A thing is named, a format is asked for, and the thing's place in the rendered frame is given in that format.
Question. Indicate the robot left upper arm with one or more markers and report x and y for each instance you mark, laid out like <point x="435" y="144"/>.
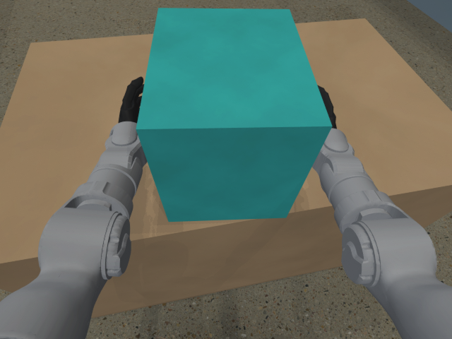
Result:
<point x="81" y="250"/>

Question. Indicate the robot left hand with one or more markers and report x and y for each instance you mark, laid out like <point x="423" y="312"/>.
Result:
<point x="131" y="102"/>

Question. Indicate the right robot forearm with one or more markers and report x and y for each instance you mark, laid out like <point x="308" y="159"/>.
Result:
<point x="349" y="188"/>

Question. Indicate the robot right hand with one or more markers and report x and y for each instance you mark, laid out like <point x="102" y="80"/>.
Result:
<point x="328" y="105"/>

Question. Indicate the carton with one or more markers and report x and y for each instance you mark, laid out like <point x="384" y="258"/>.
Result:
<point x="231" y="118"/>

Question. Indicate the pedestal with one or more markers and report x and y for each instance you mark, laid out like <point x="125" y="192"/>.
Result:
<point x="68" y="97"/>

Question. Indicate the left robot forearm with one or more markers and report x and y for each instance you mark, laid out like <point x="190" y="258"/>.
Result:
<point x="114" y="181"/>

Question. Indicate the robot right upper arm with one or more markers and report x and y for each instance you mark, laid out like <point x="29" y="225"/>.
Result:
<point x="394" y="259"/>

